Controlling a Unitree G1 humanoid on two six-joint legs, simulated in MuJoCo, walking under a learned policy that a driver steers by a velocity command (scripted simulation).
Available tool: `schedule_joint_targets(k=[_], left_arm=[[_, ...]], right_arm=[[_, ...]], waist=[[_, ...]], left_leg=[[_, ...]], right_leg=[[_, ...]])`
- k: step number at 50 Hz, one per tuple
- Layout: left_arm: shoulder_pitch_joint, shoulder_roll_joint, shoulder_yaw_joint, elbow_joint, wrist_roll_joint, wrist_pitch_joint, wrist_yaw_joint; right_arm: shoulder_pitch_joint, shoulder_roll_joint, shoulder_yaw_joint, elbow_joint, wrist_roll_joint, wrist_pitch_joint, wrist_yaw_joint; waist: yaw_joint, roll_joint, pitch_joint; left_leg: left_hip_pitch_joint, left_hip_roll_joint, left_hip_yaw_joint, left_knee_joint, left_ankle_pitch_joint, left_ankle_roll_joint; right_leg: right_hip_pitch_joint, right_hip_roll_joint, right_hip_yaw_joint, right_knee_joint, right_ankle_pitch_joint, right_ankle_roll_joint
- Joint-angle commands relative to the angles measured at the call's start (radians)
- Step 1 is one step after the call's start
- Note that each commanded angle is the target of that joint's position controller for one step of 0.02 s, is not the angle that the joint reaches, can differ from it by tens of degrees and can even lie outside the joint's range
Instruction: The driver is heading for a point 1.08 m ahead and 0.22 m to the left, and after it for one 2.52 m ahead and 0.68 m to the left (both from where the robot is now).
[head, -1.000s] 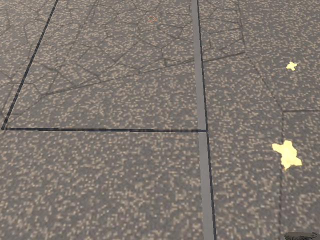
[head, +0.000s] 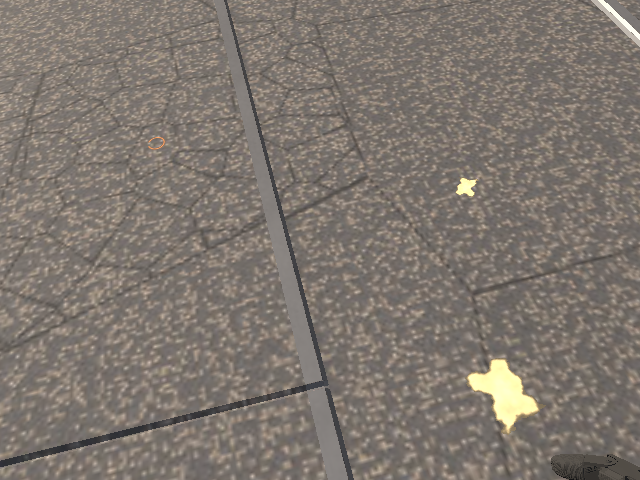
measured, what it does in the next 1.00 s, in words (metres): walks ahead: left foot, then right foot 0.03 m lower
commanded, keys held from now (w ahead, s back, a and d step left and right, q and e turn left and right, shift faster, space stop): w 0.78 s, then w+q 0.22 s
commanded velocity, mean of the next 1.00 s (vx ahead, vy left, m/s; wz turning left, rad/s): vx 0.50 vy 0.00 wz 0.04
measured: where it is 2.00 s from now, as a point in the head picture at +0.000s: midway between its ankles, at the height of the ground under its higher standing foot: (349, 260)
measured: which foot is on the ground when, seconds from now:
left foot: up 0.00-0.10, down 0.12-0.70, up 0.72-1.00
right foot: down 0.00-0.12, up 0.14-0.66, down 0.68-1.00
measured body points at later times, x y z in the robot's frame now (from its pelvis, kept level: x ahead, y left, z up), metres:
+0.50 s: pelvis +0.27 +0.03 +0.00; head +0.30 +0.02 +0.45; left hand +0.45 +0.28 -0.09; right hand +0.30 -0.25 -0.13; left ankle +0.23 +0.12 -0.74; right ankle +0.45 -0.15 -0.69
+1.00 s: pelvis +0.54 -0.06 -0.02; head +0.56 -0.07 +0.43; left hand +0.55 +0.21 -0.15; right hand +0.70 -0.31 -0.14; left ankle +0.66 +0.13 -0.67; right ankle +0.48 -0.14 -0.77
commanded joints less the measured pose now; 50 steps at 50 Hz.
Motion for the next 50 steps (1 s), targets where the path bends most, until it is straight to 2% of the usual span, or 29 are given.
schedule_joint_targets(k=[1, 4, 5, 6, 7, 8, 9, 10, 11, 12, 13, 15, 19, 22, 25, 29, 32, 33, 34, 35, 36, 37, 38, 39, 40, 42, 45, 47, 50], left_arm=[[0.028, 0.180, 0.043, -0.020, -0.008, -0.007, 0.008], [0.007, 0.202, 0.051, -0.007, -0.006, 0.007, 0.011], [-0.005, 0.208, 0.052, -0.006, -0.003, 0.014, 0.011], [-0.025, 0.201, 0.047, -0.017, 0.006, 0.015, 0.011], [0.030, 0.128, 0.024, -0.048, 0.015, 0.004, 0.005], [0.129, 0.059, -0.004, -0.023, 0.013, -0.014, -0.008], [0.008, 0.186, 0.032, -0.043, -0.024, -0.030, -0.012], [-0.094, 0.211, 0.039, -0.081, -0.040, -0.037, -0.010], [-0.146, 0.193, 0.037, -0.088, -0.026, -0.037, -0.002], [-0.147, 0.176, 0.042, -0.086, -0.010, -0.030, 0.003], [-0.108, 0.150, 0.041, -0.075, -0.005, -0.017, 0.004], [-0.084, 0.110, 0.038, -0.066, -0.002, 0.004, 0.008], [-0.216, 0.114, 0.041, -0.107, 0.014, 0.003, 0.009], [-0.319, 0.096, 0.032, -0.128, 0.012, -0.011, -0.002], [-0.409, 0.096, 0.027, -0.156, 0.001, -0.015, -0.018], [-0.477, 0.119, 0.028, -0.190, -0.004, -0.016, -0.041], [-0.425, 0.141, 0.034, -0.181, -0.010, -0.021, -0.047], [-0.328, 0.163, 0.049, -0.152, -0.006, -0.025, -0.045], [-0.171, 0.216, 0.074, -0.106, 0.003, -0.028, -0.038], [-0.027, 0.302, 0.091, -0.085, 0.014, -0.022, -0.028], [0.013, 0.331, 0.093, -0.078, 0.009, -0.015, -0.034], [0.026, 0.265, 0.084, -0.066, -0.006, -0.010, -0.038], [-0.041, 0.218, 0.067, -0.083, 0.001, -0.010, -0.035], [-0.133, 0.193, 0.053, -0.098, 0.011, -0.009, -0.037], [-0.193, 0.165, 0.044, -0.110, 0.019, -0.013, -0.037], [-0.221, 0.138, 0.040, -0.093, 0.021, -0.025, -0.035], [-0.179, 0.162, 0.051, -0.053, 0.028, -0.036, -0.025], [-0.165, 0.154, 0.050, -0.033, 0.032, -0.034, -0.014], [-0.183, 0.156, 0.046, -0.023, 0.029, -0.032, -0.003]], right_arm=[[-0.201, -0.044, 0.001, -0.130, 0.006, -0.032, 0.020], [-0.143, -0.081, -0.010, -0.125, -0.001, -0.034, 0.021], [-0.043, -0.110, -0.025, -0.100, -0.004, -0.031, 0.012], [0.136, -0.157, -0.045, -0.051, -0.008, -0.027, 0.000], [0.305, -0.241, -0.065, -0.027, -0.040, -0.023, -0.014], [0.357, -0.215, -0.058, 0.001, -0.024, -0.019, -0.008], [0.338, -0.149, -0.042, 0.003, -0.009, -0.011, -0.018], [0.247, -0.136, -0.036, -0.004, -0.003, -0.007, -0.024], [0.192, -0.124, -0.032, -0.004, -0.008, -0.006, -0.025], [0.159, -0.110, -0.029, -0.007, -0.021, -0.009, -0.020], [0.140, -0.101, -0.028, -0.008, -0.031, -0.015, -0.016], [0.129, -0.095, -0.030, 0.010, -0.021, -0.031, -0.012], [0.171, -0.130, -0.040, 0.048, -0.015, -0.033, -0.031], [0.215, -0.149, -0.044, 0.070, -0.003, -0.024, -0.042], [0.270, -0.171, -0.049, 0.099, 0.005, -0.015, -0.048], [0.308, -0.185, -0.055, 0.122, 0.006, 0.006, -0.057], [0.314, -0.202, -0.060, 0.134, 0.005, 0.027, -0.061], [0.299, -0.197, -0.056, 0.135, 0.004, 0.034, -0.058], [0.304, -0.156, -0.040, 0.130, -0.004, 0.034, -0.055], [0.357, -0.066, -0.009, 0.113, -0.039, 0.024, -0.048], [0.464, -0.029, 0.007, 0.115, -0.004, -0.007, -0.040], [0.372, -0.124, -0.013, 0.104, 0.026, -0.025, -0.044], [0.245, -0.156, -0.020, 0.071, 0.030, -0.031, -0.048], [0.200, -0.141, -0.018, 0.061, 0.014, -0.023, -0.054], [0.201, -0.138, -0.022, 0.060, -0.001, -0.012, -0.056], [0.244, -0.102, -0.021, 0.075, 0.002, 0.016, -0.051], [0.222, -0.069, -0.016, 0.063, 0.003, 0.033, -0.052], [0.182, -0.068, -0.021, 0.047, 0.005, 0.033, -0.052], [0.101, -0.054, -0.020, 0.018, 0.002, 0.025, -0.041]], waist=[[0.003, -0.151, 0.110], [-0.052, -0.176, 0.042], [-0.109, -0.183, -0.032], [-0.191, -0.181, -0.145], [-0.209, -0.041, -0.325], [-0.179, 0.158, -0.492], [-0.206, 0.097, -0.392], [-0.180, 0.062, -0.211], [-0.150, -0.025, -0.110], [-0.109, -0.043, -0.062], [-0.073, -0.023, -0.060], [-0.042, -0.010, -0.036], [-0.060, -0.021, 0.017], [-0.099, -0.027, 0.032], [-0.137, -0.022, 0.045], [-0.157, -0.019, 0.061], [-0.126, -0.010, 0.049], [-0.070, -0.036, -0.003], [-0.007, -0.072, -0.116], [0.006, -0.265, -0.270], [-0.021, -0.431, -0.350], [0.026, -0.266, -0.291], [0.029, -0.183, -0.176], [-0.010, -0.115, -0.102], [-0.046, -0.129, -0.065], [-0.089, -0.167, -0.039], [-0.087, -0.134, -0.012], [-0.081, -0.122, 0.004], [-0.066, -0.118, 0.031]], left_leg=[[-0.032, -0.028, 0.017, -0.095, -0.035, 0.026], [0.115, -0.080, 0.055, -0.128, -0.170, 0.075], [0.268, -0.115, 0.084, -0.143, -0.173, 0.102], [0.546, -0.086, 0.052, -0.127, -0.112, 0.149], [1.011, 0.162, -0.257, -0.065, -0.078, 0.277], [1.233, 0.330, -0.655, -0.173, -0.264, 0.368], [1.131, 0.286, -0.620, -0.255, -0.376, 0.304], [0.952, 0.257, -0.486, -0.303, -0.338, 0.266], [0.779, 0.223, -0.394, -0.344, -0.244, 0.250], [0.656, 0.192, -0.332, -0.380, -0.177, 0.240], [0.573, 0.174, -0.296, -0.419, -0.170, 0.241], [0.476, 0.159, -0.233, -0.469, -0.147, 0.249], [0.461, 0.129, -0.143, -0.502, -0.119, 0.234], [0.478, 0.098, -0.083, -0.477, -0.128, 0.194], [0.523, 0.123, -0.090, -0.439, -0.187, 0.180], [0.629, 0.178, -0.134, -0.331, -0.238, 0.157], [0.662, 0.191, -0.156, -0.220, -0.137, 0.130], [0.650, 0.149, -0.123, -0.086, -0.020, 0.110], [0.558, 0.083, -0.069, 0.129, -0.006, 0.078], [0.315, 0.003, 0.004, 0.490, -0.389, 0.029], [-0.029, -0.131, -0.031, 0.756, -0.748, -0.024], [-0.153, -0.068, -0.101, 0.814, -0.697, -0.017], [-0.182, -0.020, -0.081, 0.813, -0.612, -0.007], [-0.142, 0.024, -0.061, 0.768, -0.528, -0.010], [-0.096, 0.051, -0.076, 0.704, -0.462, -0.013], [-0.017, 0.075, -0.083, 0.646, -0.408, -0.014], [-0.070, 0.060, -0.118, 0.606, -0.328, -0.024], [-0.122, 0.041, -0.151, 0.519, -0.233, -0.026], [-0.092, 0.017, -0.114, 0.310, -0.074, -0.016]], right_leg=[[0.005, -0.274, 0.121, -0.015, 0.407, -0.109], [0.071, -0.281, 0.104, 0.126, 0.763, -0.089], [0.064, -0.260, 0.083, 0.254, 0.944, -0.076], [-0.050, -0.225, 0.062, 0.449, 0.971, -0.052], [-0.431, -0.134, 0.030, 0.821, 0.628, 0.003], [-0.689, 0.007, 0.132, 1.069, -0.260, 0.027], [-0.767, -0.048, 0.178, 1.114, -0.222, 0.013], [-0.803, -0.095, 0.129, 1.079, -0.132, 0.013], [-0.772, -0.132, 0.101, 1.027, -0.064, 0.018], [-0.713, -0.156, 0.096, 0.982, -0.032, 0.023], [-0.641, -0.175, 0.106, 0.956, -0.006, 0.027], [-0.598, -0.191, 0.105, 0.900, 0.031, 0.042], [-0.680, -0.202, 0.094, 0.713, 0.267, 0.067], [-0.655, -0.174, 0.076, 0.510, 0.442, 0.062], [-0.637, -0.156, 0.071, 0.400, 0.488, 0.060], [-0.666, -0.150, 0.092, 0.314, 0.389, 0.037], [-0.571, -0.126, 0.058, 0.279, 0.247, 0.007], [-0.432, -0.096, 0.022, 0.232, 0.247, -0.017], [-0.191, -0.114, 0.025, 0.266, 0.282, -0.048], [0.113, -0.328, 0.261, 0.348, 0.428, -0.117], [0.348, -0.477, 0.663, 0.239, 0.341, -0.287], [0.303, -0.457, 0.696, 0.156, 0.157, -0.270], [0.190, -0.413, 0.566, 0.141, 0.171, -0.223], [0.046, -0.372, 0.462, 0.121, 0.269, -0.197], [-0.057, -0.344, 0.389, 0.098, 0.338, -0.191], [-0.157, -0.294, 0.266, 0.050, 0.426, -0.162], [-0.175, -0.297, 0.154, 0.011, 0.570, -0.160], [-0.144, -0.290, 0.088, -0.001, 0.607, -0.138], [-0.140, -0.251, -0.020, -0.032, 0.594, -0.089]])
